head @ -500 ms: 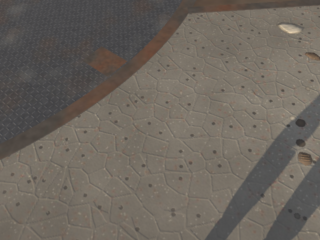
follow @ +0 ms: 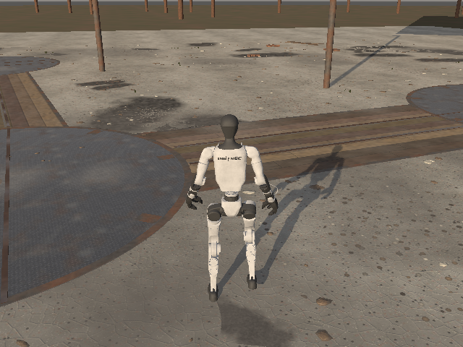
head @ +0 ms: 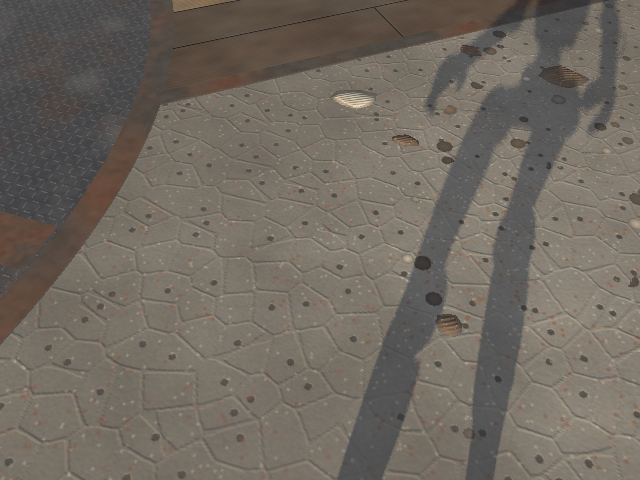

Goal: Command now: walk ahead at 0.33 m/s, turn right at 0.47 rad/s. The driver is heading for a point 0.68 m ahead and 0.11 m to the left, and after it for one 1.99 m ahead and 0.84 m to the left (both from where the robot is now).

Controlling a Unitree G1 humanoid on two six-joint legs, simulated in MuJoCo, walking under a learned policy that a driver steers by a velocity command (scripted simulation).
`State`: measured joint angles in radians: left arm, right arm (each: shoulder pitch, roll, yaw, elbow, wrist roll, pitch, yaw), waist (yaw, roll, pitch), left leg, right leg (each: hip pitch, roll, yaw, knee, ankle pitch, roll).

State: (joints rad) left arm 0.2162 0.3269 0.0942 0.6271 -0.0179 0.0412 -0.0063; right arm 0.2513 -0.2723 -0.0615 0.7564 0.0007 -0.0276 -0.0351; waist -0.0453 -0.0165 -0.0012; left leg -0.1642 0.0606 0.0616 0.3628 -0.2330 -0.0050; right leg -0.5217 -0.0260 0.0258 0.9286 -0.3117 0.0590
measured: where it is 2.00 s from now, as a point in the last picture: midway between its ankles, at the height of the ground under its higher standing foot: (314, 387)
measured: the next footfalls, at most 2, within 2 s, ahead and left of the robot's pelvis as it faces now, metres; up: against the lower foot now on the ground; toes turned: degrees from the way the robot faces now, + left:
right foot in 0.16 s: +0.10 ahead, -0.15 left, +0.00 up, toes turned -4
left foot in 0.64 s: +0.47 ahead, +0.04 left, +0.00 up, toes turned +2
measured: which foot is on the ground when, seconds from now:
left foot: down 0.00-0.14, up 0.16-0.62, down 0.64-1.00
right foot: up 0.00-0.14, down 0.16-0.66, up 0.68-1.00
